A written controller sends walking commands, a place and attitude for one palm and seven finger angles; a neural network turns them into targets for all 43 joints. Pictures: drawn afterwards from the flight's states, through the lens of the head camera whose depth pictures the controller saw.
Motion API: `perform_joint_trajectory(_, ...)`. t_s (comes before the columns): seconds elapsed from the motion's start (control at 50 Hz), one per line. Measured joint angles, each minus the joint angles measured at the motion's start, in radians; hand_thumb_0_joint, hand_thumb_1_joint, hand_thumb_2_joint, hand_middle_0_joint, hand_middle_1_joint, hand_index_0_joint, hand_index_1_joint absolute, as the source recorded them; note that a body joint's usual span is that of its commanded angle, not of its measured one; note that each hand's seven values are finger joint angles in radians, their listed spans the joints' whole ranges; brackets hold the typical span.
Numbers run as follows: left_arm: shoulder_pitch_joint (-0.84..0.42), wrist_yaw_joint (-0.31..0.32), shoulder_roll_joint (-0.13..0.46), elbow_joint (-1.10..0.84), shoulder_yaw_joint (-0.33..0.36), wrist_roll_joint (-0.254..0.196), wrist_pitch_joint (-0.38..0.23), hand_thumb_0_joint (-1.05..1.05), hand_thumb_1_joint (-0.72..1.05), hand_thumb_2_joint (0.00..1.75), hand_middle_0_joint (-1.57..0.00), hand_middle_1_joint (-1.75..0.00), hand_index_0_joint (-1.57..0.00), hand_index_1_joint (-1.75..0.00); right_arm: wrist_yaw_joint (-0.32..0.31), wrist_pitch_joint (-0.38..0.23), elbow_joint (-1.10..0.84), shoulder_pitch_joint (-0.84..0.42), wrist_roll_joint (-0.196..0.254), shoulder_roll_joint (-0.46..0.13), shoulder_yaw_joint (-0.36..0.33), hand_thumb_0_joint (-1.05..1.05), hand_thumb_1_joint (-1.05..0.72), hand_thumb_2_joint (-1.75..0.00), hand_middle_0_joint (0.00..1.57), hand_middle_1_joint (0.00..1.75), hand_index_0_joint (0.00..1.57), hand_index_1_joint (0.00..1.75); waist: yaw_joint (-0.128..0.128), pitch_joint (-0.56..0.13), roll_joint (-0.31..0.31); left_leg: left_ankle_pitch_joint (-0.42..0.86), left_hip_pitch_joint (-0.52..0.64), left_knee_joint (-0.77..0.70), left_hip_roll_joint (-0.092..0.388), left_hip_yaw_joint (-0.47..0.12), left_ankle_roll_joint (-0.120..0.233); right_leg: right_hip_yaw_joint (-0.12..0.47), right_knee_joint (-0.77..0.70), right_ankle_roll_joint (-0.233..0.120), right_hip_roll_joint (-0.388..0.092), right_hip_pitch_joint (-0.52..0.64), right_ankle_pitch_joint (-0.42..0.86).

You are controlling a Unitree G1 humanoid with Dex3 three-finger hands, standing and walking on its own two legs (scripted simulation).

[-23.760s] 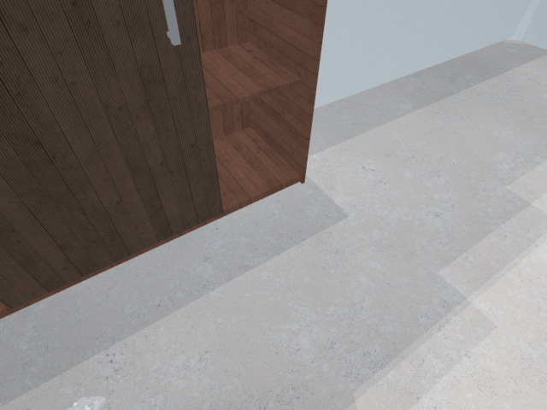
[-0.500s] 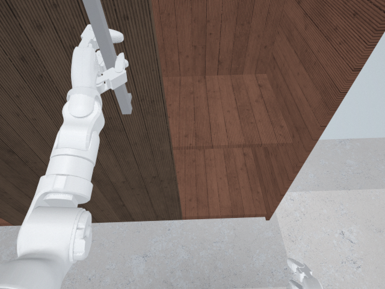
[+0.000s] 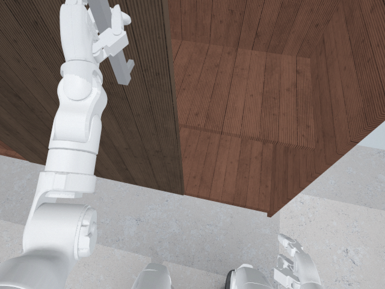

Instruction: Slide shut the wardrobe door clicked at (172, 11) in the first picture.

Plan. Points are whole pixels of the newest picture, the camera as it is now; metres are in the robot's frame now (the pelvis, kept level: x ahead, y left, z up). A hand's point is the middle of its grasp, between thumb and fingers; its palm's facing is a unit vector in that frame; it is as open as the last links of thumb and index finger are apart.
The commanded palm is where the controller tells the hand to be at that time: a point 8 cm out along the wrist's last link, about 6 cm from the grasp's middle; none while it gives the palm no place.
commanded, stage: step sideways, sliding the door along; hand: left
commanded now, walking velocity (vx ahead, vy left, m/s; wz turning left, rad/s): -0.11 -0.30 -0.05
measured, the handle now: (107, 7) +0.48 +0.23 +0.25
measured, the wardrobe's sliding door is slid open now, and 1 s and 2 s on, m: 0.43 0.14 0.00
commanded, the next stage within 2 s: stop walking and hold the door there in 1.74 s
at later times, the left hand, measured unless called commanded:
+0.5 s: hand (190, 43) +0.44 +0.09 +0.23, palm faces +0.31 -0.95 -0.07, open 6.6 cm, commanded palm +0.40 +0.06 +0.24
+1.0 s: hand (304, 64) +0.43 -0.08 +0.23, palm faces +0.19 -0.98 -0.11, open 7.0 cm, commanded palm +0.40 -0.07 +0.23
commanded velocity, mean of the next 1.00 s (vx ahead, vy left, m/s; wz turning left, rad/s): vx -0.34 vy -0.26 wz -0.20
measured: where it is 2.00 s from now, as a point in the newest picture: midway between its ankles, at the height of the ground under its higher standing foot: outside the picture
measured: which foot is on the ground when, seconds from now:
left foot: down 0.00-0.06, up 0.08-0.14, down 0.16-0.72, up 0.74-0.84, down 0.86-1.00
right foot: up 0.00-0.00, down 0.02-0.50, up 0.52-0.64, down 0.66-0.88, up 0.90-1.00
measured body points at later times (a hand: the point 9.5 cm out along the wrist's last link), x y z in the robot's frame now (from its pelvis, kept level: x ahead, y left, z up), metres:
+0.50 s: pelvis +0.08 -0.10 +0.02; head +0.19 -0.09 +0.45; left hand +0.41 +0.14 +0.24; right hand +0.34 -0.28 -0.08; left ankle +0.03 +0.08 -0.71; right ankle +0.10 -0.19 -0.70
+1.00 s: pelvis +0.10 -0.22 +0.01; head +0.19 -0.23 +0.45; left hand +0.41 -0.03 +0.23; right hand +0.36 -0.40 -0.09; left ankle +0.06 +0.00 -0.72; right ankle +0.13 -0.30 -0.70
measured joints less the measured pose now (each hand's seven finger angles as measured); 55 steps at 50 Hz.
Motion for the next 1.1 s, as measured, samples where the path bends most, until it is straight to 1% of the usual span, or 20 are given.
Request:
perform_joint_trajectory(0.04,0.003,-0.002,-0.003,-0.006,0.008,0.003,0.0,-0.02,0.74,0.86,-0.45,-1.4,-0.19,-1.32,0.006,-0.001,-0.001,-0.024,0.005,0.001,0.004,0.01,-0.91,-0.9,0.2,0.3,0.2,0.3,0.001,0.011,0.031,-0.027,-0.011,0.073,0.037,-0.027,0.004,-0.039,-0.045,0.022,0.02,0.052,0.057)
perform_joint_trajectory(0.06,0.01,0.001,-0.008,-0.014,0.013,0.005,-0.003,-0.02,0.73,0.86,-0.45,-1.4,-0.18,-1.32,0.005,-0.001,0.006,-0.043,0.008,-0.002,0.003,0.01,-0.91,-0.9,0.2,0.3,0.2,0.3,-0.012,0.018,0.046,0.022,-0.031,0.116,0.049,-0.039,0.032,-0.065,-0.044,0.023,0.028,0.068,0.042)
perform_joint_trajectory(0.1,0.036,0.008,-0.018,-0.043,0.016,0.01,-0.009,-0.02,0.73,0.86,-0.45,-1.4,-0.18,-1.32,-0.001,-0.002,0.024,-0.079,0.008,-0.004,-0.001,0.01,-0.91,-0.9,0.2,0.3,0.2,0.3,-0.03,0.015,0.03,-0.005,-0.071,0.18,0.018,-0.045,0.073,-0.09,-0.044,0.013,0.012,0.077,0.012)
perform_joint_trajectory(0.14,0.074,0.016,-0.033,-0.094,0.006,0.017,-0.005,-0.02,0.73,0.86,-0.46,-1.41,-0.18,-1.33,-0.013,-0.007,0.023,-0.093,0.002,-0.014,-0.004,0.01,-0.91,-0.9,0.2,0.3,0.2,0.3,-0.037,-0.004,0.007,0.029,-0.068,0.1,-0.02,0.0,0.098,-0.1,-0.053,0.007,-0.007,0.071,0.002)
perform_joint_trajectory(0.16,0.093,0.02,-0.039,-0.124,-0.002,0.016,0.002,-0.02,0.73,0.85,-0.46,-1.41,-0.18,-1.33,-0.018,-0.011,0.016,-0.095,-0.002,-0.022,-0.008,0.01,-0.91,-0.9,0.2,0.3,0.2,0.3,-0.033,-0.017,0.005,0.103,-0.046,0.028,-0.014,0.023,0.098,-0.101,-0.039,0.009,-0.006,0.057,0.004)
perform_joint_trajectory(0.22,0.132,0.013,-0.048,-0.188,-0.026,0.012,0.004,-0.02,0.74,0.84,-0.46,-1.41,-0.17,-1.31,-0.003,-0.013,-0.023,-0.09,-0.015,-0.023,-0.039,0.01,-0.91,-0.9,0.2,0.3,0.2,0.3,-0.004,-0.023,-0.008,0.046,0.007,-0.059,0.009,0.045,0.01,-0.039,0.09,0.015,0.016,0.008,-0.066)
perform_joint_trajectory(0.28,0.175,0.007,-0.052,-0.25,-0.026,0.015,-0.013,-0.03,0.74,0.83,-0.46,-1.41,-0.16,-1.29,0.024,-0.023,-0.063,-0.089,-0.017,-0.023,-0.047,0.01,-0.91,-0.9,0.2,0.3,0.2,0.3,0.018,-0.002,0.002,0.043,0.037,-0.073,0.04,0.055,-0.011,-0.014,0.037,0.005,0.032,0.039,-0.05)
perform_joint_trajectory(0.36,0.239,0.0,-0.063,-0.328,-0.005,0.022,-0.042,-0.04,0.74,0.84,-0.48,-1.43,-0.15,-1.26,0.037,-0.023,-0.076,-0.104,-0.004,-0.018,-0.032,0.01,-0.91,-0.9,0.2,0.3,0.2,0.3,-0.007,0.023,0.027,0.1,-0.015,0.043,0.092,0.068,0.027,-0.058,-0.103,-0.014,0.059,0.13,-0.019)
perform_joint_trajectory(0.42,0.311,0.01,-0.087,-0.413,-0.01,0.034,-0.052,-0.04,0.73,0.84,-0.48,-1.44,-0.15,-1.26,0.023,-0.022,-0.066,-0.11,-0.005,-0.017,-0.026,0.01,-0.91,-0.9,0.2,0.3,0.2,0.3,-0.021,0.004,-0.009,-0.012,-0.071,0.087,0.017,0.074,0.071,-0.057,-0.125,-0.034,0.035,0.108,-0.001)
perform_joint_trajectory(0.48,0.384,0.023,-0.116,-0.504,-0.039,0.037,-0.052,-0.03,0.74,0.83,-0.48,-1.43,-0.16,-1.25,0.013,-0.023,-0.068,-0.106,-0.013,-0.032,-0.028,0.01,-0.91,-0.9,0.2,0.3,0.2,0.3,-0.033,-0.016,-0.001,0.223,-0.03,-0.091,0.01,0.144,0.096,-0.06,-0.086,-0.024,0.044,0.062,0.057)
perform_joint_trajectory(0.58,0.412,0.004,-0.145,-0.536,-0.102,0.063,-0.097,-0.04,0.74,0.82,-0.47,-1.47,-0.14,-1.24,0.048,-0.029,-0.093,-0.07,-0.036,-0.018,-0.05,0.01,-0.91,-0.9,0.2,0.3,0.2,0.3,0.004,-0.018,-0.011,0.105,0.06,-0.184,0.059,0.183,0.006,-0.022,0.121,0.005,0.054,-0.02,-0.079)
perform_joint_trajectory(0.64,0.422,0.01,-0.155,-0.557,-0.111,0.072,-0.121,-0.05,0.74,0.83,-0.47,-1.51,-0.14,-1.23,0.058,-0.043,-0.102,-0.072,-0.036,-0.007,-0.038,0.01,-0.91,-0.9,0.2,0.3,0.2,0.3,0.02,0.006,0.001,0.078,0.071,-0.133,0.101,0.194,-0.028,-0.03,0.035,0.001,0.032,0.013,-0.022)
perform_joint_trajectory(0.68,0.425,0.012,-0.152,-0.575,-0.107,0.072,-0.122,-0.05,0.74,0.83,-0.48,-1.52,-0.13,-1.21,0.059,-0.047,-0.097,-0.083,-0.028,0.006,-0.024,0.01,-0.91,-0.9,0.2,0.3,0.2,0.3,0.017,0.023,0.008,0.057,0.055,-0.053,0.133,0.198,-0.025,-0.05,-0.036,-0.004,0.032,0.065,0.002)
perform_joint_trajectory(0.72,0.436,0.014,-0.162,-0.586,-0.101,0.068,-0.134,-0.06,0.74,0.83,-0.49,-1.53,-0.13,-1.2,0.057,-0.045,-0.078,-0.108,-0.021,0.01,-0.018,0.01,-0.91,-0.9,0.2,0.3,0.2,0.3,-0.004,0.043,0.037,0.106,0.014,0.03,0.17,0.176,0.014,-0.089,-0.042,-0.031,0.055,0.092,-0.039)
perform_joint_trajectory(0.8,0.507,0.031,-0.179,-0.647,-0.111,0.067,-0.144,-0.04,0.73,0.83,-0.48,-1.52,-0.15,-1.2,0.038,-0.046,-0.049,-0.146,-0.027,0.01,-0.008,0.01,-0.91,-0.9,0.2,0.3,0.2,0.3,-0.028,0.024,-0.014,-0.083,-0.081,0.122,0.021,0.114,0.072,-0.071,-0.062,-0.063,0.024,0.044,0.002)
perform_joint_trajectory(0.84,0.546,0.043,-0.187,-0.687,-0.123,0.065,-0.139,-0.03,0.73,0.83,-0.47,-1.51,-0.17,-1.21,0.032,-0.05,-0.046,-0.158,-0.036,0.002,-0.009,0.01,-0.91,-0.9,0.2,0.3,0.2,0.3,-0.051,0.014,-0.023,0.031,-0.066,-0.006,-0.014,0.15,0.079,-0.063,-0.07,-0.065,0.025,0.018,0.053)
perform_joint_trajectory(0.88,0.571,0.045,-0.179,-0.708,-0.14,0.066,-0.127,-0.03,0.72,0.81,-0.45,-1.51,-0.17,-1.2,0.034,-0.038,-0.054,-0.155,-0.04,-0.006,-0.019,0.01,-0.91,-0.9,0.2,0.3,0.2,0.3,-0.066,-0.009,-0.016,0.222,-0.02,-0.13,0.004,0.194,0.082,-0.062,-0.037,-0.047,0.048,-0.014,0.086)
perform_joint_trajectory(0.98,0.536,0.007,-0.139,-0.636,-0.166,0.078,-0.143,-0.04,0.73,0.78,-0.46,-1.47,-0.14,-1.16,0.05,-0.024,-0.076,-0.115,-0.053,-0.008,-0.049,0.01,-0.91,-0.9,0.2,0.3,0.2,0.3,-0.032,-0.027,-0.015,0.122,0.038,-0.17,0.073,0.219,-0.036,-0.033,0.109,-0.009,0.057,-0.037,-0.089)
perform_joint_trajectory(1.04,0.506,0.005,-0.128,-0.595,-0.141,0.074,-0.143,-0.05,0.73,0.79,-0.47,-1.45,-0.11,-1.17,0.057,-0.025,-0.079,-0.111,-0.04,-0.003,-0.038,0.01,-0.91,-0.9,0.2,0.3,0.2,0.3,-0.013,-0.022,0.003,0.101,0.016,-0.065,0.131,0.222,-0.015,-0.046,-0.004,-0.004,0.036,0.04,-0.01)
perform_joint_trajectory(1.1,0.483,0.01,-0.133,-0.562,-0.102,0.065,-0.14,-0.05,0.73,0.81,-0.47,-1.44,-0.09,-1.19,0.054,-0.017,-0.063,-0.129,-0.023,0.002,-0.026,0.01,-0.91,-0.9,0.2,0.3,0.2,0.3,-0.035,0.004,0.038,0.121,-0.018,0.026,0.173,0.171,0.024,-0.09,-0.005,-0.068,0.082,0.06,-0.037)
